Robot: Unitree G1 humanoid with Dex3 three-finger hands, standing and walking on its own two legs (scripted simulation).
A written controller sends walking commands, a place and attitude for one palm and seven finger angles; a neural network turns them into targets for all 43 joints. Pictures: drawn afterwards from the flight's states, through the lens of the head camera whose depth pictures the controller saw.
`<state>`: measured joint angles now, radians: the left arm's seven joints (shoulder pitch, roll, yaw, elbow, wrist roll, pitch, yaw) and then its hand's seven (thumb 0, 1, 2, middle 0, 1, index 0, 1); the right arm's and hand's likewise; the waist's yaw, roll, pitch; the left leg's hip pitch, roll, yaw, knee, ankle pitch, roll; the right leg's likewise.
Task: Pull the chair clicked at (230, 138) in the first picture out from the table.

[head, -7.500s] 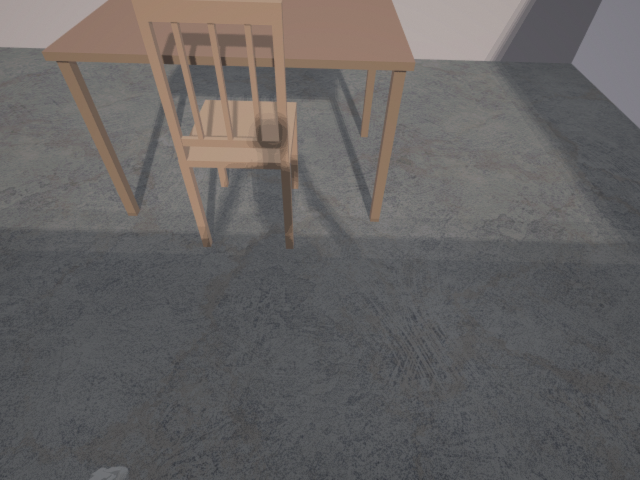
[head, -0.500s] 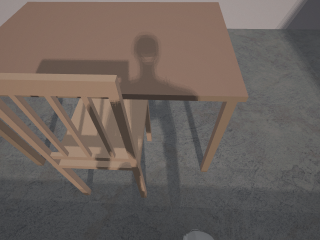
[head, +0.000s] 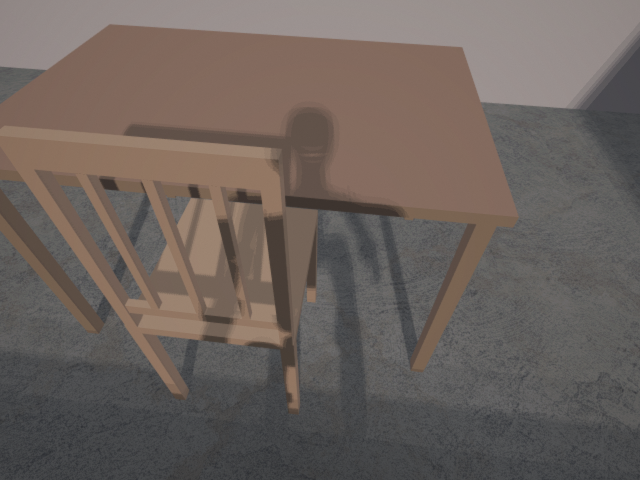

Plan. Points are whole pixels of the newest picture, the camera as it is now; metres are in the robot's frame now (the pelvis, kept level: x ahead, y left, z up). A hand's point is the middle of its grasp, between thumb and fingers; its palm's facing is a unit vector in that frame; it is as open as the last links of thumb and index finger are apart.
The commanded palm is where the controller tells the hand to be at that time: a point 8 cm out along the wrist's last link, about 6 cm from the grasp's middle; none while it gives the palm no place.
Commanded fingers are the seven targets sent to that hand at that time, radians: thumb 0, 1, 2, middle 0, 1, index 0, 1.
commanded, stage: come to a stop and stand still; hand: left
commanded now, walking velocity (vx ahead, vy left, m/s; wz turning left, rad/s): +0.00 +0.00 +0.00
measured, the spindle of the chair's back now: (180, 255) +0.47 +0.27 -0.04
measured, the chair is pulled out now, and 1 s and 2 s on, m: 0.00 0.00 0.00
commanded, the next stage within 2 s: look again from close up in 1.18 s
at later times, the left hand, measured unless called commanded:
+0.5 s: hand out of the picture +0.02 +0.22 -0.16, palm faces -0.05 -0.97 -0.23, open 7.4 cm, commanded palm none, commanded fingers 0.00 0.90 0.90 -0.20 -0.30 -0.20 -0.30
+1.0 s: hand out of the picture +0.11 +0.22 -0.14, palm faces -0.08 -0.96 -0.27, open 7.3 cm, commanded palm none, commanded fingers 0.00 0.90 0.90 -0.20 -0.30 -0.20 -0.30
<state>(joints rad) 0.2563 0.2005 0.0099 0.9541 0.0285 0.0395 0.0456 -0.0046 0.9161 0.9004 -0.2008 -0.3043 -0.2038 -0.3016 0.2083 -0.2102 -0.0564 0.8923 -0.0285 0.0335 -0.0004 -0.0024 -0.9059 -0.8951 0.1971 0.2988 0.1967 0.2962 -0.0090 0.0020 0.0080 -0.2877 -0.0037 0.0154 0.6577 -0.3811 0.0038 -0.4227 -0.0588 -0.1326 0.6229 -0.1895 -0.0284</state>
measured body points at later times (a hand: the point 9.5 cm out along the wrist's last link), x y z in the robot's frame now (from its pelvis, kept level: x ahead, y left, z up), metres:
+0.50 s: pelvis +0.00 +0.04 +0.01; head +0.00 +0.03 +0.46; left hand +0.02 +0.27 -0.14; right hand -0.02 -0.19 -0.15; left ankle +0.00 +0.11 -0.72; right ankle +0.07 -0.10 -0.72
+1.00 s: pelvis +0.04 +0.02 +0.02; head +0.04 +0.01 +0.47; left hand +0.11 +0.27 -0.12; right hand +0.05 -0.23 -0.14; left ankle +0.00 +0.11 -0.72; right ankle +0.07 -0.10 -0.72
